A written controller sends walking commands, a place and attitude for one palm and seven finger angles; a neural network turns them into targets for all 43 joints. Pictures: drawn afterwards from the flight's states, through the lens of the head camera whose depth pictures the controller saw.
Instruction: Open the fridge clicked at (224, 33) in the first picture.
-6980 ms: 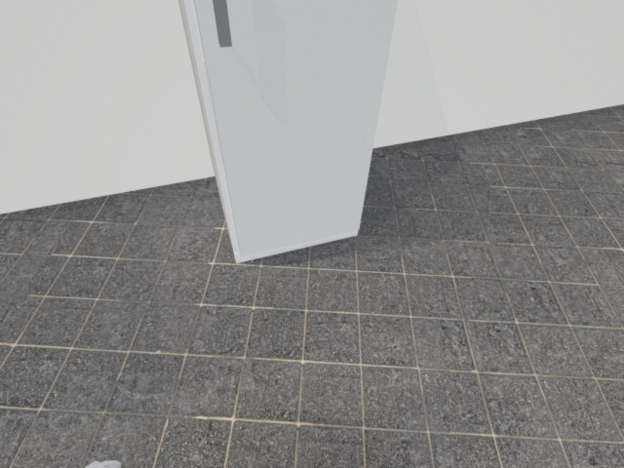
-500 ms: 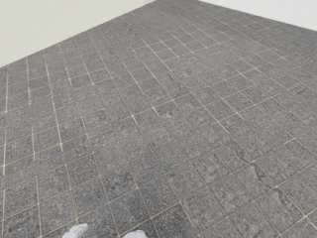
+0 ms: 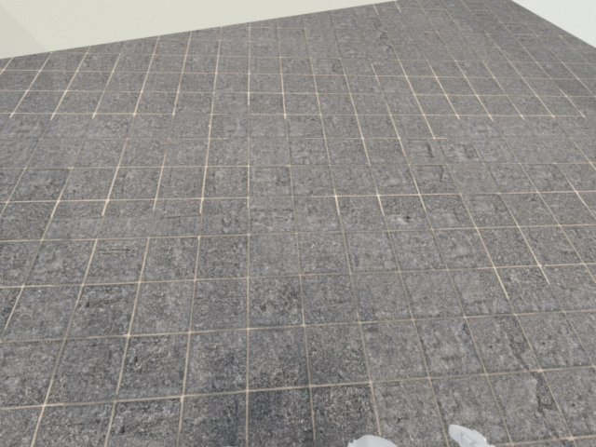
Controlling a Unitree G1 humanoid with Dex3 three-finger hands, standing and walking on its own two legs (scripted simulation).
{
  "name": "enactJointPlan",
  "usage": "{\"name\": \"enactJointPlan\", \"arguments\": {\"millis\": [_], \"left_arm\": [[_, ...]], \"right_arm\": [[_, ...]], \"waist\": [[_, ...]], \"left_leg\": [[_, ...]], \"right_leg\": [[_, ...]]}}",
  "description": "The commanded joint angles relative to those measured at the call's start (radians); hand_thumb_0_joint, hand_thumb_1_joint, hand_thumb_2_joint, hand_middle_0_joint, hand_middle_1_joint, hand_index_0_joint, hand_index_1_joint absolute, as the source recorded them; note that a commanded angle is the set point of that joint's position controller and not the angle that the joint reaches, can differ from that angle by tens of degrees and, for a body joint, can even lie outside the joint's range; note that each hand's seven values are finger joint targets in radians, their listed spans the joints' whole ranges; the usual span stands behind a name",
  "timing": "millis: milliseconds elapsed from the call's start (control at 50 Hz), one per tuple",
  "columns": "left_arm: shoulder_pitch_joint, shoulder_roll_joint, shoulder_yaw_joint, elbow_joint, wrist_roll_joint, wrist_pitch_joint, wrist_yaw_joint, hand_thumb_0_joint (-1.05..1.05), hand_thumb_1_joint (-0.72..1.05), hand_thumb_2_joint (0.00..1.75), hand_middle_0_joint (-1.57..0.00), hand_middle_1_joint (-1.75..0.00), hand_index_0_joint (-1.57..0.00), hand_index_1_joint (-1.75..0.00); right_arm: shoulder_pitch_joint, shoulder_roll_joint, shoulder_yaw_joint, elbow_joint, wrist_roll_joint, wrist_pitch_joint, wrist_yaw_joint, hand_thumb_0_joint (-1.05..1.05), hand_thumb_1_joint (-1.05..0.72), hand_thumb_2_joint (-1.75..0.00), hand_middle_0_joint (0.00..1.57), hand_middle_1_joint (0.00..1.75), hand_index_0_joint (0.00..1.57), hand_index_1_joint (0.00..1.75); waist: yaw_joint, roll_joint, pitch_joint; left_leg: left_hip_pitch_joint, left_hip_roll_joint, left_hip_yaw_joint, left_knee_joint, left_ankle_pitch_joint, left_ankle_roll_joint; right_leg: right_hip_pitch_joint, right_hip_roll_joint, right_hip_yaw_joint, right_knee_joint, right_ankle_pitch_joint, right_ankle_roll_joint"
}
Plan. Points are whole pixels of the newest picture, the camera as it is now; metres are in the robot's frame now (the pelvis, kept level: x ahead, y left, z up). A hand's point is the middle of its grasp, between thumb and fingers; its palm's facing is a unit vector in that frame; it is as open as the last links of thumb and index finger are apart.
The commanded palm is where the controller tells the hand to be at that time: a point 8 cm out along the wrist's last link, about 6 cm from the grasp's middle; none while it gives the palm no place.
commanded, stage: turn to face it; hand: left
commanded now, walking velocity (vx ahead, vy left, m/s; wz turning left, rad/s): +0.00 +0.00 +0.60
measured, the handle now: out of the picture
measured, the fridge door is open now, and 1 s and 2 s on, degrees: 0 0 0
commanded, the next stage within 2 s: none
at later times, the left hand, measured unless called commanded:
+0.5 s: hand out of the picture +0.05 +0.16 -0.13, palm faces +0.28 -0.92 -0.28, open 7.3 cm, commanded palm none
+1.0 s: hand out of the picture -0.05 +0.23 -0.15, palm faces +0.58 -0.77 -0.26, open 7.4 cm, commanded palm none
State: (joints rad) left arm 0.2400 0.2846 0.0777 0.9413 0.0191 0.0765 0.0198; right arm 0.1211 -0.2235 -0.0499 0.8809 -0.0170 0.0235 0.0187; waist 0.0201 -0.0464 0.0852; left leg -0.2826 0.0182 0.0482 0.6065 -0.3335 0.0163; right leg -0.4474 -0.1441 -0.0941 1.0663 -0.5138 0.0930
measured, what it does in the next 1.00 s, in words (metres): steps on the spot, turning left: right foot, then left foot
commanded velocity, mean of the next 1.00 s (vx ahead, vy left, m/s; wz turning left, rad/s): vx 0.00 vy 0.00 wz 0.60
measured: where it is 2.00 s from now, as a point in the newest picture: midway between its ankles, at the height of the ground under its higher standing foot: outside the picture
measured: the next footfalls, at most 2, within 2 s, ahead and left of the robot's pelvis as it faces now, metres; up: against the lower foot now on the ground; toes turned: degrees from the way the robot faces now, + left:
right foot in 0.28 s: +0.06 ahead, -0.14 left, +0.00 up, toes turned +7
left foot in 0.74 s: -0.01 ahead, +0.10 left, +0.00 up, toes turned +33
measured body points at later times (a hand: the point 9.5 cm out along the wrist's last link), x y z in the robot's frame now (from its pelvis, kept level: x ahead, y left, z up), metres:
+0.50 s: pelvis +0.01 -0.05 +0.01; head +0.05 -0.07 +0.46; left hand +0.03 +0.21 -0.11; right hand +0.14 -0.29 -0.15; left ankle -0.06 +0.09 -0.63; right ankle +0.02 -0.14 -0.73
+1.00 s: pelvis +0.00 +0.00 +0.01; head +0.02 +0.04 +0.46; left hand -0.08 +0.27 -0.13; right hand +0.23 -0.16 -0.11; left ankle -0.04 +0.08 -0.73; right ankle +0.08 -0.15 -0.65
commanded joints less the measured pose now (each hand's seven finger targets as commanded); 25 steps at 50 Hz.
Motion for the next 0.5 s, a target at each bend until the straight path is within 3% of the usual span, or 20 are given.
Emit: {"name": "enactJointPlan", "arguments": {"millis": [0,60,140,180,220,240,260,280,300,340,360,420,480], "left_arm": [[-0.04,0.06,0.017,-0.113,-0.005,-0.046,-0.014,0.0,0.9,0.9,-0.2,-0.3,-0.2,-0.3],[-0.062,0.054,0.014,-0.128,-0.006,-0.041,-0.011,0.0,0.9,0.9,-0.2,-0.3,-0.2,-0.3],[-0.09,0.042,0.008,-0.157,-0.009,-0.049,-0.007,0.0,0.9,0.9,-0.2,-0.3,-0.2,-0.3],[-0.068,0.037,0.006,-0.158,-0.014,-0.056,-0.004,0.0,0.9,0.9,-0.2,-0.3,-0.2,-0.3],[0.0,0.048,0.009,-0.147,-0.016,-0.067,-0.002,0.0,0.9,0.9,-0.2,-0.3,-0.2,-0.3],[0.053,0.076,0.017,-0.139,-0.013,-0.079,0.002,0.0,0.9,0.9,-0.2,-0.3,-0.2,-0.3],[0.082,0.18,0.036,-0.14,0.007,-0.095,0.013,0.0,0.9,0.9,-0.2,-0.3,-0.2,-0.3],[0.067,0.229,0.035,-0.151,0.004,-0.087,0.013,0.0,0.9,0.9,-0.2,-0.3,-0.2,-0.3],[0.041,0.178,0.038,-0.149,0.0,-0.09,0.021,0.0,0.9,0.9,-0.2,-0.3,-0.2,-0.3],[-0.063,0.114,0.014,-0.169,-0.001,-0.087,0.015,0.0,0.9,0.9,-0.2,-0.3,-0.2,-0.3],[-0.082,0.09,0.003,-0.173,0.0,-0.089,0.013,0.0,0.9,0.9,-0.2,-0.3,-0.2,-0.3],[-0.057,0.088,0.002,-0.163,0.004,-0.091,0.016,0.0,0.9,0.9,-0.2,-0.3,-0.2,-0.3],[0.011,0.105,0.008,-0.134,0.006,-0.087,0.016,0.0,0.9,0.9,-0.2,-0.3,-0.2,-0.3]], "right_arm": [[0.018,-0.215,-0.056,-0.055,-0.002,-0.012,-0.023,0.0,-0.9,-0.9,0.2,0.3,0.2,0.3],[0.035,-0.219,-0.06,-0.052,-0.004,-0.008,-0.02,0.0,-0.9,-0.9,0.2,0.3,0.2,0.3],[0.05,-0.224,-0.068,-0.054,-0.008,-0.001,-0.018,0.0,-0.9,-0.9,0.2,0.3,0.2,0.3],[0.038,-0.228,-0.071,-0.06,-0.009,0.003,-0.018,0.0,-0.9,-0.9,0.2,0.3,0.2,0.3],[0.015,-0.22,-0.073,-0.071,-0.005,0.006,-0.017,0.0,-0.9,-0.9,0.2,0.3,0.2,0.3],[0.013,-0.193,-0.07,-0.079,0.003,0.005,-0.015,0.0,-0.9,-0.9,0.2,0.3,0.2,0.3],[0.053,-0.115,-0.058,-0.094,0.013,0.002,-0.008,0.0,-0.9,-0.9,0.2,0.3,0.2,0.3],[0.049,-0.117,-0.06,-0.114,0.002,0.003,-0.009,0.0,-0.9,-0.9,0.2,0.3,0.2,0.3],[0.021,-0.143,-0.068,-0.103,-0.003,0.017,-0.01,0.0,-0.9,-0.9,0.2,0.3,0.2,0.3],[0.037,-0.131,-0.068,-0.059,-0.006,0.029,0.003,0.0,-0.9,-0.9,0.2,0.3,0.2,0.3],[0.05,-0.121,-0.064,-0.043,-0.007,0.033,0.011,0.0,-0.9,-0.9,0.2,0.3,0.2,0.3],[0.058,-0.111,-0.057,-0.031,-0.004,0.04,0.018,0.0,-0.9,-0.9,0.2,0.3,0.2,0.3],[-0.007,-0.101,-0.049,-0.04,-0.003,0.04,0.017,0.0,-0.9,-0.9,0.2,0.3,0.2,0.3]], "waist": [[-0.028,0.212,-0.115],[-0.041,0.204,-0.102],[-0.051,0.223,-0.116],[-0.041,0.237,-0.127],[-0.003,0.207,-0.142],[0.024,0.132,-0.169],[0.028,-0.168,-0.203],[0.025,-0.248,-0.186],[0.026,-0.235,-0.16],[-0.027,-0.108,-0.064],[-0.04,-0.102,-0.049],[-0.033,-0.132,-0.062],[0.003,-0.126,-0.064]], "left_leg": [[0.128,0.208,-0.215,-0.239,0.535,0.122],[0.112,0.202,-0.264,-0.262,0.426,0.137],[0.108,0.199,-0.331,-0.233,0.434,0.15],[0.077,0.185,-0.368,-0.197,0.493,0.143],[0.003,0.151,-0.369,-0.131,0.478,0.111],[-0.072,0.103,-0.342,-0.045,0.37,0.064],[-0.272,-0.045,-0.174,0.192,0.024,-0.031],[-0.329,-0.076,-0.114,0.406,-0.293,-0.062],[-0.31,-0.033,-0.161,0.535,-0.271,-0.051],[-0.322,0.002,-0.125,0.659,-0.119,-0.07],[-0.309,0.007,-0.105,0.669,-0.064,-0.079],[-0.291,0.016,-0.062,0.605,-0.029,-0.096],[-0.285,0.02,-0.023,0.48,-0.067,-0.104]], "right_leg": [[-0.099,0.021,0.067,0.064,0.104,0.008],[-0.072,0.046,0.067,-0.034,0.1,0.011],[-0.009,0.078,0.068,-0.198,0.072,0.003],[0.078,0.11,0.055,-0.314,0.082,-0.006],[0.226,0.126,0.044,-0.501,0.213,-0.012],[0.358,0.079,0.08,-0.67,0.316,-0.02],[0.524,-0.196,0.356,-0.786,0.412,-0.103],[0.433,-0.375,0.464,-0.777,0.533,-0.216],[0.347,-0.356,0.428,-0.779,0.541,-0.239],[0.276,-0.235,0.249,-0.75,0.501,-0.216],[0.256,-0.191,0.165,-0.741,0.52,-0.195],[0.296,-0.175,0.076,-0.745,0.537,-0.188],[0.358,-0.195,0.046,-0.727,0.621,-0.203]]}}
